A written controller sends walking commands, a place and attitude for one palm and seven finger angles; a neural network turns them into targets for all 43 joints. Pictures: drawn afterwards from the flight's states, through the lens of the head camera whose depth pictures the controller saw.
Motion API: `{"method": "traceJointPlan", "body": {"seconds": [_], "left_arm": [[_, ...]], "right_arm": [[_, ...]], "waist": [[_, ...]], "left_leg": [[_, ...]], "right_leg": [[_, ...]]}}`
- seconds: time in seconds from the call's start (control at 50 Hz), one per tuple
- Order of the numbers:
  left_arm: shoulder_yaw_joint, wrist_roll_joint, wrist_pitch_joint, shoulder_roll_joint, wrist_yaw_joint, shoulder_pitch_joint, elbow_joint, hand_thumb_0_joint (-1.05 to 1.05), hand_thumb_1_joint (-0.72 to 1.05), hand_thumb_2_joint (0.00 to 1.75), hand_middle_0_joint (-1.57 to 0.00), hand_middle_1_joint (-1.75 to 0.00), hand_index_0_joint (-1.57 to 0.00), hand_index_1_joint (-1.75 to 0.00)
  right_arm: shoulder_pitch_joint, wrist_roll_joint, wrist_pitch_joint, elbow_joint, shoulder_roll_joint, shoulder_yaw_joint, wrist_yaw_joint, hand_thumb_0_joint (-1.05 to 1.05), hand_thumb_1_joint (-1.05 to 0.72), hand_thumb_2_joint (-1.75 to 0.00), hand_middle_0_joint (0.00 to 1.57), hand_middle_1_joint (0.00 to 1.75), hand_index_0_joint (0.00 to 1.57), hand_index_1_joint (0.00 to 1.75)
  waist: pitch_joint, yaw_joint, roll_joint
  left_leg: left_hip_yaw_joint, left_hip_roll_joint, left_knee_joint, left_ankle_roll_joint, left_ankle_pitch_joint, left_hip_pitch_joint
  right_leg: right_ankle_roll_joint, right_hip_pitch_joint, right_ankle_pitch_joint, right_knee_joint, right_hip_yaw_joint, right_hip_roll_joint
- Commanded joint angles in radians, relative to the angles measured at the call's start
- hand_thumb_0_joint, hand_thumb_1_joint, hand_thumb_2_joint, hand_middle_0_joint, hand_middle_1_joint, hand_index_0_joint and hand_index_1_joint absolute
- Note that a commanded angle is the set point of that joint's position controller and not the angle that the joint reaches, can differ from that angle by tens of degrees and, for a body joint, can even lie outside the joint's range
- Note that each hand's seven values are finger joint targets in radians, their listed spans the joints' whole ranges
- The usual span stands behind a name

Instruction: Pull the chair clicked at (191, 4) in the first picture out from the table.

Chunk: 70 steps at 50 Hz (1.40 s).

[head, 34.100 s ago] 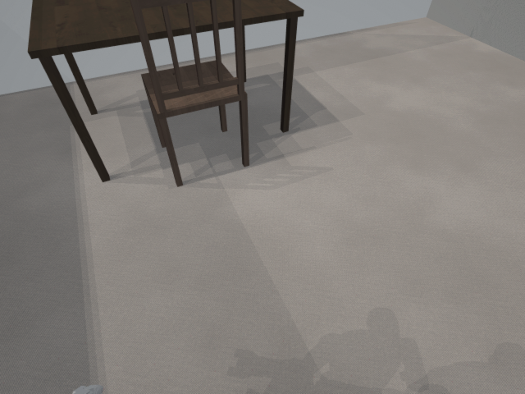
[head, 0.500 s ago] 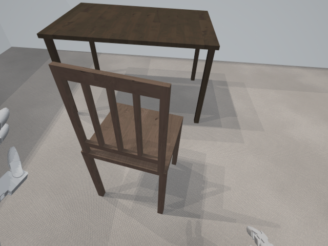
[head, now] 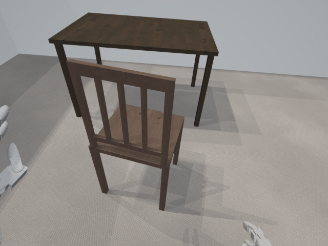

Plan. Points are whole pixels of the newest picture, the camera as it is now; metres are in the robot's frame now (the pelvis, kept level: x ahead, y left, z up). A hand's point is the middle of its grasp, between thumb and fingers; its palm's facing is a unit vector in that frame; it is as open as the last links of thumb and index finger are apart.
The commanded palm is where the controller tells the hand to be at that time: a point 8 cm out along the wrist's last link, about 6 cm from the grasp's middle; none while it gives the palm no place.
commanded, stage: stop stepping back and stand still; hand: left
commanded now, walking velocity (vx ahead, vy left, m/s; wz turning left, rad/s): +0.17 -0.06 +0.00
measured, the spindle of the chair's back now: (123, 116) +0.63 +0.19 -0.05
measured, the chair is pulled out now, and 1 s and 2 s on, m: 0.58 0.58 0.58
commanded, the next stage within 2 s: let the arm hang, fingers relaxed in 0.14 s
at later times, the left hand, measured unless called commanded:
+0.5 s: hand out of the picture +0.10 +0.19 -0.15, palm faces -0.01 -0.99 -0.17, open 7.4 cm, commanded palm none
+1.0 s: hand out of the picture +0.02 +0.20 -0.16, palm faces +0.06 -0.98 -0.21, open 7.4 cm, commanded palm none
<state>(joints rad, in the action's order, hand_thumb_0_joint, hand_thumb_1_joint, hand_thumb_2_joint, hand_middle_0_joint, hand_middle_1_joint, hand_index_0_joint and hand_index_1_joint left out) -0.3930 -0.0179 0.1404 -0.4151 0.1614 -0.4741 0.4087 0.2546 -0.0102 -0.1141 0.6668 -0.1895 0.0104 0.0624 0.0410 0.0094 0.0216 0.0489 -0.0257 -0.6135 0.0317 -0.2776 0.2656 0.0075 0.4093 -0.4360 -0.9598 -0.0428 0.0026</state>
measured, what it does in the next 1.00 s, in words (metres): stands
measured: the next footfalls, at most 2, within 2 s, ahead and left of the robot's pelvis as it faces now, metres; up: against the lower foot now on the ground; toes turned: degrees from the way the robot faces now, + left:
none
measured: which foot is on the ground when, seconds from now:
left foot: down 0.00-1.00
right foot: down 0.00-1.00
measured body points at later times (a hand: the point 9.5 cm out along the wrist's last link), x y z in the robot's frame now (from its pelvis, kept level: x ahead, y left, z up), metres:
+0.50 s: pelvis +0.01 +0.02 -0.01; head -0.01 +0.02 +0.44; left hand +0.10 +0.24 -0.14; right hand +0.09 -0.23 -0.14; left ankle +0.04 +0.12 -0.73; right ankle +0.05 -0.12 -0.73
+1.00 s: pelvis +0.04 +0.02 +0.02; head +0.05 +0.01 +0.47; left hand +0.01 +0.25 -0.14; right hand +0.05 -0.20 -0.15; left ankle +0.04 +0.12 -0.73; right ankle +0.05 -0.12 -0.73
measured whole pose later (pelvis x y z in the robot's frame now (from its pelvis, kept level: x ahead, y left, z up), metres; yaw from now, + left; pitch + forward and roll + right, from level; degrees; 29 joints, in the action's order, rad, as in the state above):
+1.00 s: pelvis +0.04 +0.02 +0.02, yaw +2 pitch -1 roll +0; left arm 0.01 0.01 0.00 -0.15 0.03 -0.29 -1.15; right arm 0.27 0.02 0.00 1.12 -0.15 0.00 0.03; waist -0.04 0.00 -0.02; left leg 0.04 0.02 -0.41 0.03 -0.21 0.17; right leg -0.03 0.17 -0.23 -0.42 0.05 -0.03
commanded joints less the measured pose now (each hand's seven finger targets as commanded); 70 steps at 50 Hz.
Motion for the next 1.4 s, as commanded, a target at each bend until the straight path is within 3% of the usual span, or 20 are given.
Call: {"method": "traceJointPlan", "body": {"seconds": [0.0, 0.02, 0.04, 0.06, 0.08, 0.12, 0.18, 0.2, 0.22, 0.24, 0.28, 0.32, 0.34, 0.36, 0.38, 0.44, 0.52, 0.62, 0.76, 1.38], "left_arm": [[-0.102, -0.001, 0.07, -0.182, 0.005, 0.068, 0.234, 0.0, 0.9, 0.9, -0.2, -0.3, -0.2, -0.3], [-0.097, 0.003, 0.068, -0.174, 0.0, 0.051, 0.221, 0.0, 0.9, 0.9, -0.2, -0.3, -0.2, -0.3], [-0.104, -0.001, 0.062, -0.188, -0.008, 0.058, 0.226, 0.0, 0.9, 0.9, -0.2, -0.3, -0.2, -0.3], [-0.116, -0.02, 0.064, -0.221, -0.005, 0.116, 0.286, 0.0, 0.9, 0.9, -0.2, -0.3, -0.2, -0.3], [-0.118, -0.022, 0.069, -0.204, 0.0, 0.152, 0.288, 0.0, 0.9, 0.9, -0.2, -0.3, -0.2, -0.3], [-0.115, -0.028, 0.054, -0.184, 0.005, 0.084, 0.259, 0.0, 0.9, 0.9, -0.2, -0.3, -0.2, -0.3], [-0.109, -0.026, 0.065, -0.176, 0.021, 0.074, 0.314, 0.0, 0.9, 0.9, -0.2, -0.3, -0.2, -0.3], [-0.106, -0.029, 0.077, -0.173, 0.024, 0.095, 0.35, 0.0, 0.9, 0.9, -0.2, -0.3, -0.2, -0.3], [0.298, 0.082, -0.081, 0.153, -0.123, 0.103, -0.458, 0.0, 0.9, 0.9, -0.2, -0.3, -0.2, -0.3], [0.262, 0.066, -0.141, 0.118, -0.144, 0.077, -0.492, 0.0, 0.9, 0.9, -0.2, -0.3, -0.2, -0.3], [0.295, 0.06, -0.142, 0.133, -0.154, 0.15, -0.574, 0.0, 0.9, 0.9, -0.2, -0.3, -0.2, -0.3], [0.311, 0.052, -0.133, 0.124, -0.158, 0.147, -0.717, 0.0, 0.9, 0.9, -0.2, -0.3, -0.2, -0.3], [0.311, 0.05, -0.13, 0.09, -0.151, 0.131, -0.806, 0.0, 0.9, 0.9, -0.2, -0.3, -0.2, -0.3], [0.313, 0.049, -0.128, 0.029, -0.143, 0.147, -0.885, 0.0, 0.9, 0.9, -0.2, -0.3, -0.2, -0.3], [0.32, 0.046, -0.135, -0.018, -0.144, 0.211, -0.937, 0.0, 0.9, 0.9, -0.2, -0.3, -0.2, -0.3], [0.348, 0.041, -0.15, 0.014, -0.148, 0.327, -1.081, 0.0, 0.9, 0.9, -0.2, -0.3, -0.2, -0.3], [0.337, 0.037, -0.139, 0.104, -0.144, 0.204, -1.242, 0.0, 0.9, 0.9, -0.2, -0.3, -0.2, -0.3], [0.361, 0.026, -0.125, 0.12, -0.138, 0.184, -1.368, 0.0, 0.9, 0.9, -0.2, -0.3, -0.2, -0.3], [0.38, 0.025, -0.129, 0.131, -0.129, 0.157, -1.477, 0.0, 0.9, 0.9, -0.2, -0.3, -0.2, -0.3], [0.38, 0.026, -0.118, 0.17, -0.119, 0.15, -1.537, 0.0, 0.9, 0.9, -0.2, -0.3, -0.2, -0.3]], "right_arm": [[-0.143, -0.005, -0.044, -0.165, -0.151, -0.039, 0.007, 0.0, -0.9, -0.9, 0.2, 0.3, 0.2, 0.3], [-0.125, 0.0, -0.039, -0.165, -0.152, -0.047, 0.007, 0.0, -0.9, -0.9, 0.2, 0.3, 0.2, 0.3], [-0.122, 0.0, -0.027, -0.173, -0.147, -0.06, 0.002, 0.0, -0.9, -0.9, 0.2, 0.3, 0.2, 0.3], [-0.123, -0.01, -0.031, -0.185, -0.147, -0.059, 0.0, 0.0, -0.9, -0.9, 0.2, 0.3, 0.2, 0.3], [-0.122, -0.013, -0.044, -0.168, -0.134, -0.05, -0.008, 0.0, -0.9, -0.9, 0.2, 0.3, 0.2, 0.3], [-0.096, -0.015, -0.029, -0.152, -0.138, -0.057, 0.001, 0.0, -0.9, -0.9, 0.2, 0.3, 0.2, 0.3], [-0.124, 0.003, -0.032, -0.158, -0.132, -0.036, 0.032, 0.0, -0.9, -0.9, 0.2, 0.3, 0.2, 0.3], [-0.135, 0.004, -0.043, -0.17, -0.155, -0.037, 0.038, 0.0, -0.9, -0.9, 0.2, 0.3, 0.2, 0.3], [-0.008, 0.054, -0.046, 0.06, -0.281, -0.098, -0.071, 0.0, -0.9, -0.9, 0.2, 0.3, 0.2, 0.3], [0.004, 0.051, 0.033, 0.003, -0.232, -0.093, -0.071, 0.0, -0.9, -0.9, 0.2, 0.3, 0.2, 0.3], [-0.004, 0.066, 0.048, -0.035, -0.191, -0.077, -0.068, 0.0, -0.9, -0.9, 0.2, 0.3, 0.2, 0.3], [-0.043, 0.06, 0.063, -0.016, -0.187, -0.06, -0.064, 0.0, -0.9, -0.9, 0.2, 0.3, 0.2, 0.3], [-0.054, 0.049, 0.07, 0.004, -0.172, -0.053, -0.063, 0.0, -0.9, -0.9, 0.2, 0.3, 0.2, 0.3], [-0.05, 0.037, 0.081, 0.017, -0.14, -0.051, -0.066, 0.0, -0.9, -0.9, 0.2, 0.3, 0.2, 0.3], [-0.014, 0.033, 0.1, 0.039, -0.128, -0.051, -0.069, 0.0, -0.9, -0.9, 0.2, 0.3, 0.2, 0.3], [0.009, 0.042, 0.132, 0.129, -0.123, -0.047, -0.066, 0.0, -0.9, -0.9, 0.2, 0.3, 0.2, 0.3], [0.01, 0.046, 0.107, 0.206, -0.136, -0.047, -0.053, 0.0, -0.9, -0.9, 0.2, 0.3, 0.2, 0.3], [0.063, 0.03, 0.101, 0.287, -0.095, -0.043, -0.04, 0.0, -0.9, -0.9, 0.2, 0.3, 0.2, 0.3], [0.102, 0.025, 0.106, 0.371, -0.078, -0.038, -0.032, 0.0, -0.9, -0.9, 0.2, 0.3, 0.2, 0.3], [0.073, 0.024, 0.101, 0.446, -0.046, -0.035, -0.024, 0.0, -0.9, -0.9, 0.2, 0.3, 0.2, 0.3]], "waist": [[-0.07, -0.026, -0.181], [-0.063, -0.028, -0.066], [-0.056, -0.023, 0.144], [-0.039, -0.006, 0.228], [0.01, -0.003, 0.198], [-0.067, 0.014, 0.103], [-0.031, 0.026, -0.098], [-0.036, 0.015, -0.287], [-0.123, 0.109, -0.374], [-0.053, 0.06, -0.223], [0.04, 0.039, -0.014], [0.068, -0.019, 0.05], [0.086, -0.038, 0.103], [0.051, -0.023, 0.188], [-0.03, 0.018, 0.12], [-0.162, 0.05, 0.09], [-0.051, -0.01, -0.207], [0.004, -0.001, -0.071], [-0.058, 0.005, -0.017], [-0.107, 0.001, -0.005]], "left_leg": [[-0.149, -0.165, 0.269, 0.06, -0.445, 0.334], [-0.064, -0.083, 0.072, 0.029, -0.399, 0.348], [0.026, 0.024, -0.256, -0.007, -0.318, 0.367], [0.015, 0.029, -0.466, -0.019, -0.188, 0.35], [-0.047, 0.004, -0.538, -0.024, -0.189, 0.336], [-0.088, -0.072, -0.329, -0.007, -0.176, 0.16], [-0.008, -0.028, 0.124, 0.005, -0.093, -0.154], [-0.222, -0.146, 0.292, 0.059, -0.211, -0.147], [-0.427, -0.252, 0.197, 0.134, 0.081, -0.013], [-0.463, -0.281, 0.221, 0.187, 0.156, 0.042], [-0.417, -0.234, 0.19, 0.165, 0.271, 0.041], [-0.24, -0.151, 0.092, 0.097, 0.442, 0.042], [-0.16, -0.073, 0.027, 0.044, 0.335, 0.097], [-0.07, 0.018, -0.013, -0.004, 0.057, 0.154], [-0.035, 0.037, -0.006, -0.014, -0.126, 0.118], [-0.086, 0.014, 0.079, 0.007, -0.084, -0.001], [-0.206, -0.076, 0.322, 0.037, -0.174, 0.102], [-0.145, -0.058, 0.266, 0.023, 0.085, -0.045], [-0.126, -0.067, 0.283, 0.021, 0.113, -0.101], [-0.093, -0.065, 0.289, 0.008, 0.218, -0.143]], "right_leg": [[0.018, -0.344, 0.003, 0.419, -0.062, 0.014], [0.057, -0.367, -0.026, 0.554, 0.022, -0.023], [0.149, -0.29, -0.19, 0.71, 0.327, -0.182], [0.227, -0.222, -0.088, 0.809, 0.527, -0.352], [0.257, -0.21, -0.131, 0.823, 0.571, -0.385], [0.213, -0.007, -0.151, 0.756, 0.381, -0.329], [0.107, 0.074, -0.117, 0.509, 0.113, -0.177], [0.05, 0.1, -0.08, 0.318, 0.059, -0.077], [-0.022, 0.285, -0.035, 0.032, -0.012, -0.026], [-0.031, 0.221, -0.131, -0.042, 0.077, -0.027], [-0.026, 0.123, -0.142, -0.024, 0.071, -0.019], [-0.024, -0.074, 0.046, 0.276, 0.031, -0.016], [-0.011, -0.211, 0.283, 0.407, 0.082, -0.041], [0.031, -0.231, 0.351, 0.512, 0.24, -0.164], [0.086, -0.113, 0.231, 0.607, 0.301, -0.251], [0.066, 0.112, -0.127, 0.633, 0.23, -0.123], [0.02, -0.177, 0.132, 0.502, 0.095, -0.032], [0.024, -0.214, 0.298, 0.563, 0.108, -0.07], [0.017, -0.182, 0.292, 0.599, 0.107, -0.078], [0.013, -0.206, 0.366, 0.633, 0.128, -0.083]]}}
